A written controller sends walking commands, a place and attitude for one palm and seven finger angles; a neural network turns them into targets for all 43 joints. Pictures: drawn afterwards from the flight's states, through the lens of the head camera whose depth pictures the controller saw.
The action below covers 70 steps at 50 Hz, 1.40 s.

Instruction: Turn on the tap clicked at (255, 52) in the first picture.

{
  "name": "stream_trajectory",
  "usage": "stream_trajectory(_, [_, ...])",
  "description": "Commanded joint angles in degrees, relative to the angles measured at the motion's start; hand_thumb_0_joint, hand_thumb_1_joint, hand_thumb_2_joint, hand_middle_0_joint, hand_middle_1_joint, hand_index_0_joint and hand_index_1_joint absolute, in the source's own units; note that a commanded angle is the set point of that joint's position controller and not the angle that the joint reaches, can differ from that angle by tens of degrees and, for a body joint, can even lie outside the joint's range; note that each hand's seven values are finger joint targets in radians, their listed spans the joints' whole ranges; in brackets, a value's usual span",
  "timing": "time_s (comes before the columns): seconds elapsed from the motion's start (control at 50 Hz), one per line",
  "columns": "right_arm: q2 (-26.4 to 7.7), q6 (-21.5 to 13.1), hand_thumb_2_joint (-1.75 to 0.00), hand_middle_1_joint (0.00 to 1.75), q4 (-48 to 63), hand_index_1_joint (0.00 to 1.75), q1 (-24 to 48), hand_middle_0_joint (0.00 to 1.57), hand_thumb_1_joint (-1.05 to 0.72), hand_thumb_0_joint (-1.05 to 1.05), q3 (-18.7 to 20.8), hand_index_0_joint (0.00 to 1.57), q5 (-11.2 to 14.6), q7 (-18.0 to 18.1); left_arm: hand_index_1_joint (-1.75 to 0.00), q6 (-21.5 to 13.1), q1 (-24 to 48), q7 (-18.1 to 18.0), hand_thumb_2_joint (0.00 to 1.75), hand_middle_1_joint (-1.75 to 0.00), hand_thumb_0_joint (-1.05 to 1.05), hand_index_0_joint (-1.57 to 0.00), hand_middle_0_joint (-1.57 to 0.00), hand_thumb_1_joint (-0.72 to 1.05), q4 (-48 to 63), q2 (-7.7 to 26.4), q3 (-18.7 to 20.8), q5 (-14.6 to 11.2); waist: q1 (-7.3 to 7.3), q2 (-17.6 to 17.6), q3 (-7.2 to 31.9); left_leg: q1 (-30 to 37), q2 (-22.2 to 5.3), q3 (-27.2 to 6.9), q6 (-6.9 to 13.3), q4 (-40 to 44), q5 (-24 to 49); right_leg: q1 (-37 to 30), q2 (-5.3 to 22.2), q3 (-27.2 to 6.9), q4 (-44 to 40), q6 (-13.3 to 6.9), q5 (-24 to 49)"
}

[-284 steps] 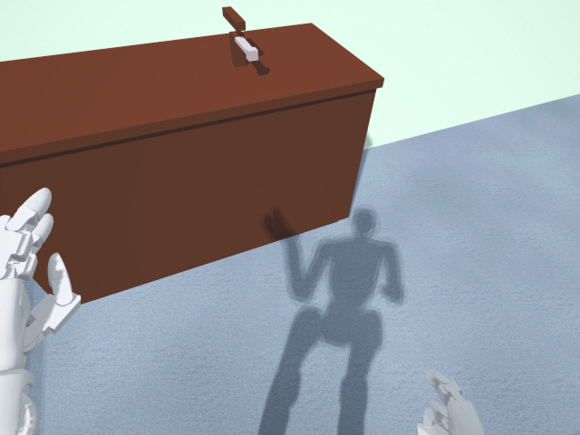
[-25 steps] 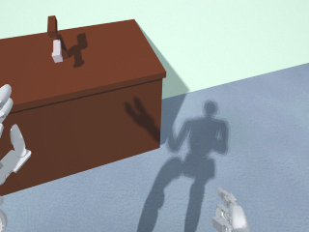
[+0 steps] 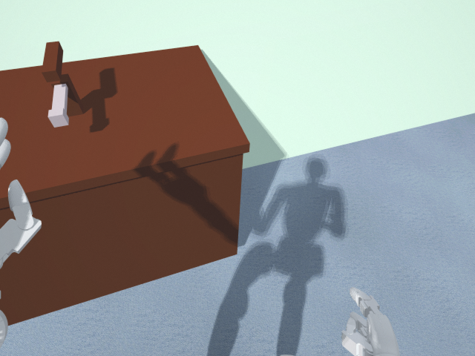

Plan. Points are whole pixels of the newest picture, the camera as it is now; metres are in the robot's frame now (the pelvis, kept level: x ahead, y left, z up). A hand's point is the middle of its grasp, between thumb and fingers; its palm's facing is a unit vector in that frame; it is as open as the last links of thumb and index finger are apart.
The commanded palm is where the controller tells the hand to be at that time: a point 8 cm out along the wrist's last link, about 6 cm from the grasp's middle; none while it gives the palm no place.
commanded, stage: take the last steps up to it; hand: left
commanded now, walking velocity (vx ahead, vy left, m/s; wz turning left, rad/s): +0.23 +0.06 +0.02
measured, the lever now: (58, 117) +0.54 +0.40 +0.08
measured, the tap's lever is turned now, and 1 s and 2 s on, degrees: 0 0 0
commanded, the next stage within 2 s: come to a stop and stand still in 0.34 s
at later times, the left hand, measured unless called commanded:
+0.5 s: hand (83, 165) +0.32 +0.23 +0.18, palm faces +0.42 -0.81 -0.41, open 7.4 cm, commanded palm +0.26 +0.27 +0.19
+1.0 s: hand (100, 167) +0.33 +0.21 +0.17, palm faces +0.39 -0.78 -0.49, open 7.4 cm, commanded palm +0.26 +0.25 +0.19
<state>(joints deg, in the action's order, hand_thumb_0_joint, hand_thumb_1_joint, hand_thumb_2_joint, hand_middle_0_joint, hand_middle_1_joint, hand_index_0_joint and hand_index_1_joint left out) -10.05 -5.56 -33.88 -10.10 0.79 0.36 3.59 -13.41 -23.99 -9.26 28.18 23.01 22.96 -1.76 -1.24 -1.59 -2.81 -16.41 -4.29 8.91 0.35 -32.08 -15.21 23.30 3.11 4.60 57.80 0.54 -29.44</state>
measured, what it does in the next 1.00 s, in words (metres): walks ahead: right foot, then left foot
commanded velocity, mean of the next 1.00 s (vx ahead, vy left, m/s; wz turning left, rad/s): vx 0.01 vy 0.05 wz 0.01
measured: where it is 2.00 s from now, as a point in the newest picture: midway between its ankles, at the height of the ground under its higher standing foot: outside the picture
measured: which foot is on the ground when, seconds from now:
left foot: down 0.00-0.12, up 0.14-0.40, down 0.42-0.74, up 0.76-0.98, down 1.00-1.00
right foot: up 0.00-0.10, down 0.12-0.44, up 0.46-0.66, down 0.68-1.00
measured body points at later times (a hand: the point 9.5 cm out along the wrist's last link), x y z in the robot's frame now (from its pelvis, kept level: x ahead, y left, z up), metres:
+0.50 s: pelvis +0.11 -0.01 +0.00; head +0.13 +0.00 +0.45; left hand +0.30 +0.27 +0.20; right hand +0.28 -0.26 -0.08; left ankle +0.13 +0.10 -0.73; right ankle +0.06 -0.12 -0.71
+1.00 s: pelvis +0.11 -0.04 +0.00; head +0.15 -0.03 +0.45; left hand +0.30 +0.25 +0.20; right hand +0.29 -0.27 -0.08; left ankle +0.11 +0.08 -0.73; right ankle +0.14 -0.13 -0.73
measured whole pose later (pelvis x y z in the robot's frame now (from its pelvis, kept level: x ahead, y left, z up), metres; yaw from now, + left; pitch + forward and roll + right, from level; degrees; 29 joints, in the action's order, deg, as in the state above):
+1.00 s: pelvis +0.11 -0.04 +0.00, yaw +2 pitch +0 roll +0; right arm -13.1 -2.4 -32.1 -10.6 0.4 -0.8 4.8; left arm -9.2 -26.3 -8.2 31.4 23.2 20.6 0.3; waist 0.2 -0.2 -4.3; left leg -15.1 -1.4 3.0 -1.2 -31.7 -15.7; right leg 16.9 0.9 7.1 31.4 -2.5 -14.6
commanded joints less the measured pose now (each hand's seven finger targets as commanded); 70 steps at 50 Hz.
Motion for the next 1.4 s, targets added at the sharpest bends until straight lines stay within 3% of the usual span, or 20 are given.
stream_trajectory(0.0, [-7.86, -3.42, -0.90, 0.30, 7.37, 0.30, 1.59, 0.20, -0.90, 0.00, 2.21, 0.20, 0.52, -0.19, -0.30, -3.29, -2.59, -0.61, 0.90, -0.30, 0.00, -0.20, -0.20, 0.90, 14.56, 6.35, 4.46, -0.34, 1.24, 16.10, 8.13, 5.62, -11.11, -9.04, 8.47, 11.65, 14.38, -1.62, -0.02, 3.71, -14.59, 0.80, 7.00])
stream_trajectory(0.08, [-7.14, -2.81, -0.90, 0.30, 6.92, 0.30, 1.97, 0.20, -0.90, 0.00, 1.98, 0.20, 0.65, 0.68, -0.30, -2.30, -0.28, -1.00, 0.90, -0.30, 0.00, -0.20, -0.20, 0.90, 9.24, 7.39, 4.94, 0.30, 1.82, 5.10, 8.36, -4.62, -6.15, -3.25, 3.40, -3.94, -1.17, -17.82, 1.36, 1.14, -32.17, -0.56, 14.48])
stream_trajectory(0.12, [-5.95, -2.73, -0.90, 0.30, 7.97, 0.30, 3.87, 0.20, -0.90, 0.00, 1.22, 0.20, 0.26, 0.57, -0.30, -1.61, 3.10, -1.28, 0.90, -0.30, 0.00, -0.20, -0.20, 0.90, 9.07, 10.69, 6.83, -0.12, 2.66, -16.13, 7.08, -20.42, 2.93, -3.17, -0.57, -28.88, -18.94, -20.01, 21.33, -31.29, -42.38, -10.82, 15.57])
stream_trajectory(0.14, [-7.02, -2.85, -0.90, 0.30, 6.50, 0.30, 3.12, 0.20, -0.90, 0.00, 1.87, 0.20, -0.05, 0.28, -0.30, -1.92, 4.21, -0.88, 0.90, -0.30, 0.00, -0.20, -0.20, 0.90, 8.54, 9.94, 6.16, -0.52, 2.17, -14.16, 5.85, -21.24, 1.19, -8.31, -0.98, -35.35, -15.65, -17.73, 22.02, -32.63, -43.98, -12.26, 12.30])
stream_trajectory(0.24, [-5.30, -1.11, -0.90, 0.30, 5.51, 0.30, 4.66, 0.20, -0.90, 0.00, 0.31, 0.20, -0.53, 0.44, -0.30, -3.73, 1.30, -0.88, 0.90, -0.30, 0.00, -0.20, -0.20, 0.90, 10.25, 8.01, 5.25, 0.71, 1.69, -6.66, 8.10, -11.45, 0.00, -4.65, -1.34, -18.42, -7.69, -17.63, 14.98, -8.18, -35.97, -8.72, 43.17])
stream_trajectory(0.36, [-6.00, -0.85, -0.90, 0.30, 7.95, 0.30, 2.61, 0.20, -0.90, 0.00, 1.84, 0.20, -0.83, 0.51, -0.30, -3.39, 0.05, -1.90, 0.90, -0.30, 0.00, -0.20, -0.20, 0.90, 14.60, 7.71, 4.69, 0.57, 1.51, -3.22, 11.30, 4.32, 3.76, 1.03, -0.60, 6.38, 5.99, -17.90, 10.92, -4.44, -28.88, -5.12, 35.21])
stream_trajectory(0.38, [-6.71, -0.71, -0.90, 0.30, 8.28, 0.30, 2.07, 0.20, -0.90, 0.00, 2.30, 0.20, -0.52, 0.68, -0.30, -3.49, 0.64, -1.82, 0.90, -0.30, 0.00, -0.20, -0.20, 0.90, 14.84, 7.80, 4.58, 0.50, 1.17, 0.24, 11.23, 8.69, 1.42, -1.03, 0.55, 8.22, 8.43, -14.50, 9.44, -4.08, -25.03, -3.79, 31.88])
stream_trajectory(0.44, [-7.65, -1.03, -0.90, 0.30, 8.68, 0.30, 2.58, 0.20, -0.90, 0.00, 1.97, 0.20, -0.66, 0.65, -0.30, -3.97, 0.89, -1.36, 0.90, -0.30, 0.00, -0.20, -0.20, 0.90, 13.76, 9.13, 5.30, 0.01, 0.90, 20.00, 9.97, 14.95, -18.82, -30.06, 11.95, 15.29, 22.73, 5.53, -0.69, -1.32, 0.28, 0.27, -6.98])
stream_trajectory(0.58, [-7.82, -2.90, -0.90, 0.30, 8.46, 0.30, 0.56, 0.20, -0.90, 0.00, 1.51, 0.20, 0.03, -1.05, -0.30, -1.06, -4.82, -0.73, 0.90, -0.30, 0.00, -0.20, -0.20, 0.90, 15.25, 6.62, 3.73, -0.58, 0.87, 14.52, 10.22, 11.74, -10.93, -9.42, 4.20, 8.06, 38.25, -6.97, -2.47, 1.47, -25.30, 0.80, 10.27])
stream_trajectory(0.64, [-7.56, -2.72, -0.90, 0.30, 8.85, 0.30, 1.78, 0.20, -0.90, 0.00, 0.63, 0.20, 0.07, -0.28, -0.30, -0.58, -3.45, -0.78, 0.90, -0.30, 0.00, -0.20, -0.20, 0.90, 13.32, 7.68, 4.83, -0.32, 1.22, 10.70, 9.98, 3.54, -8.90, -6.73, 1.14, 4.93, 25.27, -17.53, -0.62, -0.43, -33.47, 0.46, 27.32])
stream_trajectory(0.72, [-6.09, -1.85, -0.90, 0.30, 8.66, 0.30, 1.50, 0.20, -0.90, 0.00, 0.46, 0.20, 0.36, -0.03, -0.30, 0.91, -1.49, -0.77, 0.90, -0.30, 0.00, -0.20, -0.20, 0.90, 9.85, 7.69, 3.91, -1.14, 0.77, -8.62, 10.97, -4.26, 2.82, -5.75, -2.97, -12.58, -9.43, -17.43, 14.52, -17.63, -35.17, -7.50, 61.68])
stream_trajectory(0.82, [-4.59, 0.34, -0.90, 0.30, 8.85, 0.30, 5.52, 0.20, -0.90, 0.00, -1.30, 0.20, -0.32, 1.15, -0.30, 0.54, -2.52, -1.65, 0.90, -0.30, 0.00, -0.20, -0.20, 0.90, 12.15, 8.79, 5.72, 0.06, 1.85, -6.30, 12.53, -7.63, 3.24, -7.60, -2.44, -12.77, -11.51, -24.00, 14.13, -10.42, -31.28, -7.37, 67.17])
stream_trajectory(0.94, [-6.34, 2.35, -0.90, 0.30, 9.62, 0.30, 2.87, 0.20, -0.90, 0.00, 0.46, 0.20, -0.56, 1.41, -0.30, 1.02, -5.39, -2.02, 0.90, -0.30, 0.00, -0.20, -0.20, 0.90, 16.47, 8.02, 4.75, 0.12, 0.93, -2.21, 14.19, 4.06, 2.66, -6.28, -1.75, 6.50, 6.38, -19.14, 10.30, -8.63, -29.51, -4.49, 48.26])
stream_trajectory(0.96, [-6.89, -3.62, -0.90, 0.30, 9.09, 0.30, -5.03, 0.20, -0.90, 0.00, 3.06, 0.20, -2.46, 1.36, -0.30, -4.97, 53.65, -1.87, 0.90, -0.30, 0.00, -0.20, -0.20, 0.90, 23.30, 50.51, 37.44, 6.74, 4.41, -8.85, 2.31, -8.62, 4.21, -0.61, -2.04, 2.46, 7.15, -11.40, 6.35, -11.25, -33.87, -0.90, 47.87])
stream_trajectory(0.98, [-5.22, -4.22, -0.90, 0.30, 5.88, 0.30, -3.15, 0.20, -0.90, 0.00, 3.80, 0.20, -1.14, 0.10, -0.30, -2.80, 19.37, 1.43, 0.90, -0.30, 0.00, -0.20, -0.20, 0.90, -11.00, 19.84, 17.40, 2.00, 4.09, -9.24, 13.97, -0.94, 5.32, -8.29, -0.28, 0.32, 7.75, -14.39, 11.71, -15.50, -31.94, -7.01, 45.70])
stream_trajectory(1.0, [-6.92, -4.41, -0.90, 0.30, 8.28, 0.30, -0.70, 0.20, -0.90, 0.00, 3.33, 0.20, 1.50, -1.21, -0.30, -1.75, 15.00, 2.12, 0.90, -0.30, 0.00, -0.20, -0.20, 0.90, -9.67, 10.72, 10.11, 0.14, 3.10, 4.62, 14.22, 3.72, 2.92, -8.08, -0.55, 6.95, 10.98, -16.49, 11.13, -17.66, -27.18, -7.35, 49.62])
stream_trajectory(1.04, [-7.90, -4.88, -0.90, 0.30, 9.39, 0.30, -0.44, 0.20, -0.90, 0.00, 2.19, 0.20, 0.74, -2.43, -0.30, -5.18, 9.53, 2.59, 0.90, -0.30, 0.00, -0.20, -0.20, 0.90, 2.15, 9.47, 4.94, -0.74, 3.58, 12.44, 14.37, 6.44, 0.94, -7.54, 0.34, 6.92, 14.24, -16.07, 5.59, -9.85, -29.09, -2.88, 35.12])
stream_trajectory(1.14, [-9.26, -6.23, -0.90, 0.30, 10.90, 0.30, 2.21, 0.20, -0.90, 0.00, 1.73, 0.20, 0.99, -3.82, -0.30, -4.91, 3.93, 2.30, 0.90, -0.30, 0.00, -0.20, -0.20, 0.90, 7.39, 8.12, 2.21, -0.62, 4.32, 3.94, 5.15, -8.73, -2.57, -12.84, 2.12, 16.42, -9.90, -16.92, 0.19, -5.62, -28.76, -1.42, 10.24])
stream_trajectory(1.2, [-9.46, -6.40, -0.90, 0.30, 11.27, 0.30, 2.29, 0.20, -0.90, 0.00, 1.53, 0.20, 0.62, -2.71, -0.30, -5.35, 9.30, 1.79, 0.90, -0.30, 0.00, -0.20, -0.20, 0.90, 8.06, 12.86, 7.97, -0.20, 3.77, 3.88, 3.07, -11.28, -2.57, -13.84, 2.81, 18.78, -18.68, -16.46, -0.70, -6.21, -29.75, -1.28, 7.01])
stream_trajectory(1.38, [-8.18, -8.86, -0.90, 0.30, 9.83, 0.30, 1.67, 0.20, -0.90, 0.00, 0.66, 0.20, 0.19, -3.16, -0.30, -5.43, 14.12, 3.24, 0.90, -0.30, 0.00, -0.20, -0.20, 0.90, 6.31, 5.62, 1.29, 0.80, 3.48, 7.09, 4.35, -7.33, -2.84, -14.11, 2.63, 19.90, -19.99, -17.63, -2.57, -7.06, -29.83, -1.55, 12.60])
